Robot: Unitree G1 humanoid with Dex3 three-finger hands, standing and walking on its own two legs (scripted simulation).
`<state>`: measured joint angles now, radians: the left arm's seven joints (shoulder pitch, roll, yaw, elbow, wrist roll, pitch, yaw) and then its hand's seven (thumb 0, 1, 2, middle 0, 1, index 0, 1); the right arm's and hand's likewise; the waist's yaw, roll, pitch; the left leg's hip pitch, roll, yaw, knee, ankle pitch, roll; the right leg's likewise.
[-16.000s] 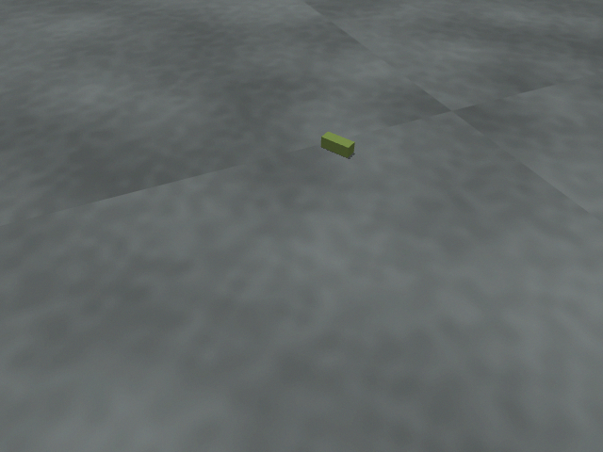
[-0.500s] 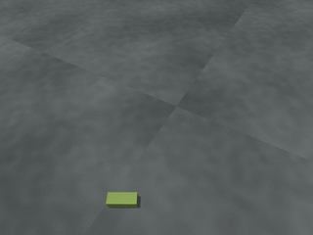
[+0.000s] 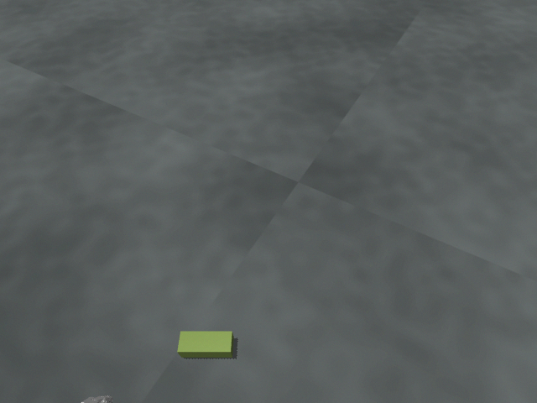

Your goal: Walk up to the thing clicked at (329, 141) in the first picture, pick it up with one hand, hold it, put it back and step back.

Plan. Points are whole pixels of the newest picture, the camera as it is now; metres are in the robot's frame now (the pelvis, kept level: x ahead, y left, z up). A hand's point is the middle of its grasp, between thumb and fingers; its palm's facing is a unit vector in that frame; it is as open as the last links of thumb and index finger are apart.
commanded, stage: walk up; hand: left
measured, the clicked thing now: (206, 344) +0.42 +0.25 -0.74
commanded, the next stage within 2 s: none
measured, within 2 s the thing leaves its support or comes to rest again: neither
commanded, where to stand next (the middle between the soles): +0.03 +0.01 m, yaw -1 degrees
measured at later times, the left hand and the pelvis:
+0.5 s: hand out of the picture +0.10 +0.25 -0.15, palm faces -0.02 -0.94 -0.35, open 7.4 cm; pelvis +0.00 -0.01 +0.00, yaw +0 degrees
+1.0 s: hand out of the picture +0.10 +0.27 -0.15, palm faces -0.02 -0.93 -0.36, open 7.4 cm; pelvis -0.02 +0.00 -0.01, yaw +1 degrees
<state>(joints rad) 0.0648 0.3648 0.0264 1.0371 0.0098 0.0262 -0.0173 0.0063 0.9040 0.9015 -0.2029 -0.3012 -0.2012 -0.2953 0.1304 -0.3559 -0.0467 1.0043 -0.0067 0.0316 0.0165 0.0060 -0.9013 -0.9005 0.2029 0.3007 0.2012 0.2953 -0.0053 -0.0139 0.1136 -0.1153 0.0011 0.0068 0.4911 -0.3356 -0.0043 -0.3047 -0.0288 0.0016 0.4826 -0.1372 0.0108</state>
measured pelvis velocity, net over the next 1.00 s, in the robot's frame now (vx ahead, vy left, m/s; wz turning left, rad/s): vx -0.02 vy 0.00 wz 0.02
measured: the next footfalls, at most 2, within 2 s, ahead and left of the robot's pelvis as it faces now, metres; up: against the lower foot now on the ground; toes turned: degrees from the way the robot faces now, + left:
right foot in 1.48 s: -0.08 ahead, -0.10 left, +0.00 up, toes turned -2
left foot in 1.82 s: +0.09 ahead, +0.13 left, +0.00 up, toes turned -2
